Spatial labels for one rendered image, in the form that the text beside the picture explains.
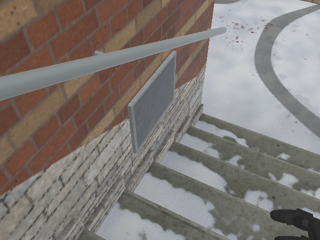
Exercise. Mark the robot right hand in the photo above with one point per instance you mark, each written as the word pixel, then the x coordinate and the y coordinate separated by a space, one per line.
pixel 300 219

